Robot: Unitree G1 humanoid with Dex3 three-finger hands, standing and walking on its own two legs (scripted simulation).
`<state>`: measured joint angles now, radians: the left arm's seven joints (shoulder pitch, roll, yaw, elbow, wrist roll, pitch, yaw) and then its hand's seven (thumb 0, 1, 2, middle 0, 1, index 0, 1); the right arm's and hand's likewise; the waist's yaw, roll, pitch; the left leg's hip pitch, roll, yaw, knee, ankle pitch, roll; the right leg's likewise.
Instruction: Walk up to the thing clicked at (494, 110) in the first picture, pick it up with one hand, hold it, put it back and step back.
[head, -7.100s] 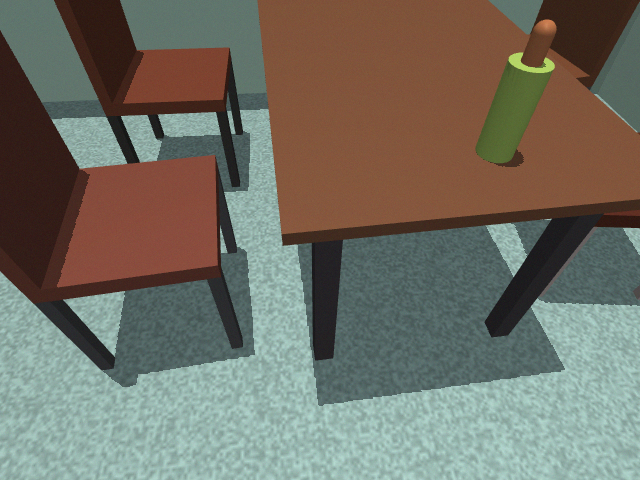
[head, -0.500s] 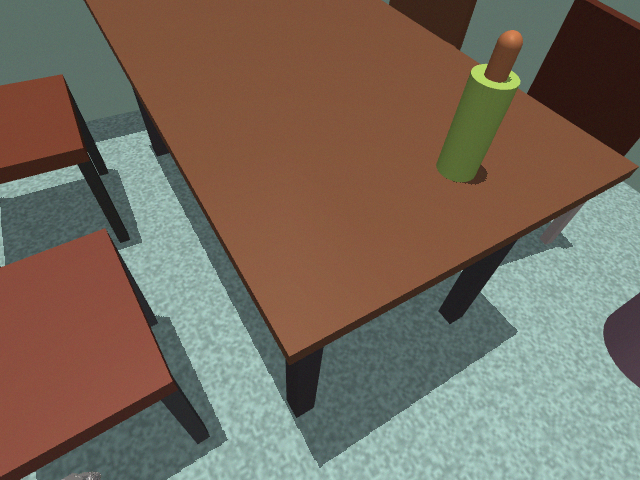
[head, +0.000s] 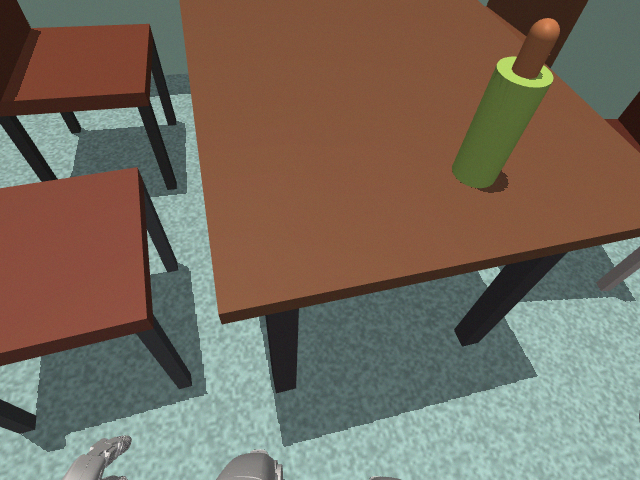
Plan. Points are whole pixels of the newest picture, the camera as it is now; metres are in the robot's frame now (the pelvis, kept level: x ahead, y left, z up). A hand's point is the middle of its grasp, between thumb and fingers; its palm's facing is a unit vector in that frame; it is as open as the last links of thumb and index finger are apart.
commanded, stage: walk up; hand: right
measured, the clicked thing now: (505, 109) +0.61 -0.25 +0.12
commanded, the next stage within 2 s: none
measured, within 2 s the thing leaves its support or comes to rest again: neither
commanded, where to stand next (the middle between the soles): +0.09 -0.17 m, yaw +16 degrees
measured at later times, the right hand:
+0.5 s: hand out of the picture +0.15 -0.51 -0.15, palm faces -0.19 +0.80 -0.57, open 7.4 cm
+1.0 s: hand (571, 400) +0.26 -0.38 -0.15, palm faces -0.41 +0.85 -0.34, open 7.4 cm
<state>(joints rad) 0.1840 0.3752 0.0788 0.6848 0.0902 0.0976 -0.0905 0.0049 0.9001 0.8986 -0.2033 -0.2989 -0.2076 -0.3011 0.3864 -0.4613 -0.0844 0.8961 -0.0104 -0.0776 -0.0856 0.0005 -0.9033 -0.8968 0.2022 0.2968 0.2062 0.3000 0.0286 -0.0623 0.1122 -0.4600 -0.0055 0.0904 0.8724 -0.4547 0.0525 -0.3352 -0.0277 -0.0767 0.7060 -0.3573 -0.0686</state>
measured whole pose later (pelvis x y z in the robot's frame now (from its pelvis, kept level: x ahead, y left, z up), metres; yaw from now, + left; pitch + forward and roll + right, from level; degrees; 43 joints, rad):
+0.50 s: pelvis +0.01 -0.21 -0.03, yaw +12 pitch -2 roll -1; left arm 0.30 0.42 0.10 0.85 0.03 0.06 -0.04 0.00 0.91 0.90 -0.20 -0.30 -0.20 -0.30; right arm 0.29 -0.48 -0.08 0.87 -0.02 0.00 -0.08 0.00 -0.90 -0.90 0.20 0.30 0.21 0.30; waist 0.03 -0.02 0.07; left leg -0.60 0.01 -0.20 1.17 -0.49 0.04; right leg -0.37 -0.06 -0.05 0.91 -0.51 0.03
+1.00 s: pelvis +0.02 -0.20 -0.01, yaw +20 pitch -3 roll +1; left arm 0.35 0.44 0.05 0.86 0.01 -0.03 0.04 0.00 0.90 0.90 -0.20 -0.30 -0.21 -0.30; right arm 0.06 -0.40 -0.07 0.82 -0.01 0.02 0.04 0.00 -0.91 -0.90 0.20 0.30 0.20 0.30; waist 0.07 0.02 0.18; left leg -0.37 -0.02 0.01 0.75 -0.33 0.03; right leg -0.33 -0.16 -0.10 0.91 -0.48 0.00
